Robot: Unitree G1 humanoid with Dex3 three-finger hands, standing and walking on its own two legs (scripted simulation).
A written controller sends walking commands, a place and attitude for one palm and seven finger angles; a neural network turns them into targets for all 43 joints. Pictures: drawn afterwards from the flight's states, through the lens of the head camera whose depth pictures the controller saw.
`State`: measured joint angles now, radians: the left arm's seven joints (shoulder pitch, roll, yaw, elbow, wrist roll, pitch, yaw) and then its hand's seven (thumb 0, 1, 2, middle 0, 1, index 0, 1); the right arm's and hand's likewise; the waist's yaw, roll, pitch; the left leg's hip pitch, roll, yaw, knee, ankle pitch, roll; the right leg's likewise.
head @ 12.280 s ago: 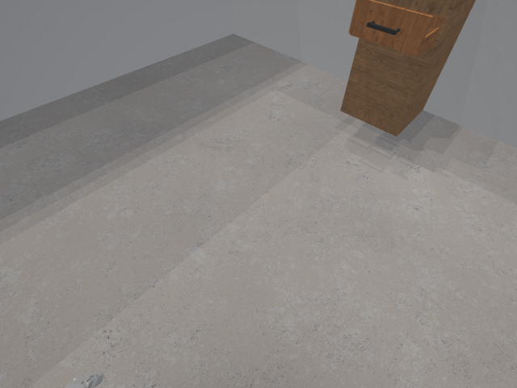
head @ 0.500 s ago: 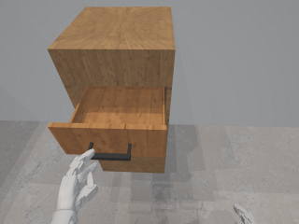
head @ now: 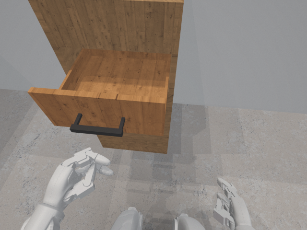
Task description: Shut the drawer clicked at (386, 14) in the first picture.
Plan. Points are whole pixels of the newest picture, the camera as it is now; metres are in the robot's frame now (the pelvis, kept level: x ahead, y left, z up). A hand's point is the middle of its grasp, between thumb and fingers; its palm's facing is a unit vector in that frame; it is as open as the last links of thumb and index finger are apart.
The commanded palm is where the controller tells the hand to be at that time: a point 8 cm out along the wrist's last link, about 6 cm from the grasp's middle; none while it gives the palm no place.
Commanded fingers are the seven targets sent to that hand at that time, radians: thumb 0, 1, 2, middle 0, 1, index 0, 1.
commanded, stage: raise the hand and make a fist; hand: left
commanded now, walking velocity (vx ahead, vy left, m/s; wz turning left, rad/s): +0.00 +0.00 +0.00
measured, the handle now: (98, 124) +0.40 +0.19 +0.00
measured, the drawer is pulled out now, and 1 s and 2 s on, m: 0.21 0.21 0.21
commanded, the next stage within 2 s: bring the fist close to the handle in 1.16 s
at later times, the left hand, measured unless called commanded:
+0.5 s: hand (64, 181) +0.21 +0.19 +0.10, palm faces -0.02 -1.00 -0.03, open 3.1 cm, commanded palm +0.17 +0.24 +0.09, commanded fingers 0.00 0.90 0.90 -1.40 -1.60 -1.40 -1.60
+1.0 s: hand (82, 182) +0.21 +0.16 +0.10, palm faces -0.11 -0.99 +0.01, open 3.3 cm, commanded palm +0.18 +0.22 +0.11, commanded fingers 0.00 0.90 0.90 -1.40 -1.60 -1.40 -1.60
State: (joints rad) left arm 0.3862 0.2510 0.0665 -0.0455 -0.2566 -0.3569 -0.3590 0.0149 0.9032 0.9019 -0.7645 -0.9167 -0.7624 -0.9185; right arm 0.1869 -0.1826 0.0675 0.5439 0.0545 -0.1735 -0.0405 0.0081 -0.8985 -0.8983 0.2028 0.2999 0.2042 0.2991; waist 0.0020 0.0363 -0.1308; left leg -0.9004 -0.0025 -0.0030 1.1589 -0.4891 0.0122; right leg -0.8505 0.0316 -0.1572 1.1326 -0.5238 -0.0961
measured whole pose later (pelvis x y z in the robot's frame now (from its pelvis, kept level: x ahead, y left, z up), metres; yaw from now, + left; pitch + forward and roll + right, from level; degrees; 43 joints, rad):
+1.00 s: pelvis +0.03 +0.06 +0.02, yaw -1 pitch +12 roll -2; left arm 0.65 0.15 -0.14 -0.35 -0.10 -0.27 -0.08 0.02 0.90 0.90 -1.40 -1.60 -1.39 -1.60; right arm 0.29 -0.23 0.03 0.41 0.03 -0.11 0.00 0.01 -0.90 -0.90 0.20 0.30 0.20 0.30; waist -0.01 0.05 -0.14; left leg -0.76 -0.04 0.05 1.04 -0.49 0.09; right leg -0.72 0.00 -0.09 1.01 -0.50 -0.02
